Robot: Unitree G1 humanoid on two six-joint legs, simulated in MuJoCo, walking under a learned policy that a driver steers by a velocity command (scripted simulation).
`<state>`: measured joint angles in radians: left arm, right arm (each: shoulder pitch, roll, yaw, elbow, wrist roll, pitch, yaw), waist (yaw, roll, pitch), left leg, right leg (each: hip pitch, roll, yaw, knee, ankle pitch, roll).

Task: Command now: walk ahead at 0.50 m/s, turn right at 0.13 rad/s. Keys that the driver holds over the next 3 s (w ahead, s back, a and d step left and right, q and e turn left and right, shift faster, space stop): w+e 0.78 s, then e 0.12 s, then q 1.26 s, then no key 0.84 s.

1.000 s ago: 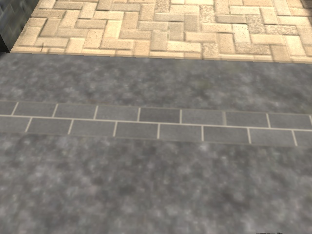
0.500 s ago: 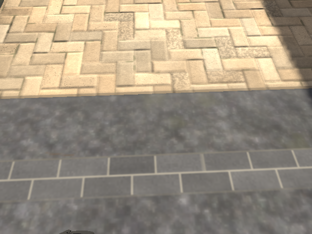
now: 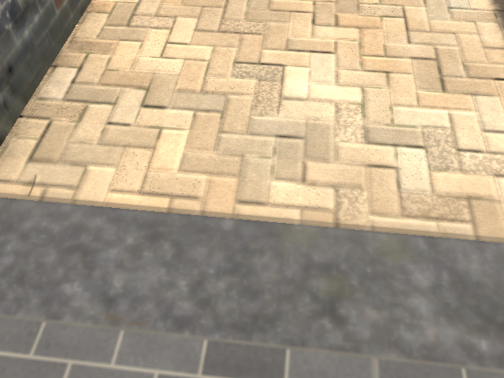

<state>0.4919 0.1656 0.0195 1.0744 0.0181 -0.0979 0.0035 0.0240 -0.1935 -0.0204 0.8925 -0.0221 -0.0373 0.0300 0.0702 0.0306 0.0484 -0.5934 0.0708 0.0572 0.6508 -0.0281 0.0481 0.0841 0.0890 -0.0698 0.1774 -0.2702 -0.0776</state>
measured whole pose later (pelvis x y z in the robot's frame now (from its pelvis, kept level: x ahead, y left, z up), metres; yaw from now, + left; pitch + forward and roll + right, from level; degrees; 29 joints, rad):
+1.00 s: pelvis +0.48 -0.09 +0.00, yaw -31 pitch +1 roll +0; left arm 0.33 0.25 0.07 0.92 0.00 -0.04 0.01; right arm 0.10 -0.25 -0.05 0.80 -0.03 -0.02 0.00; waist 0.04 0.04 0.08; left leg -0.65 0.10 -0.01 0.85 -0.12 -0.03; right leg -0.09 0.15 0.05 0.31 -0.22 -0.13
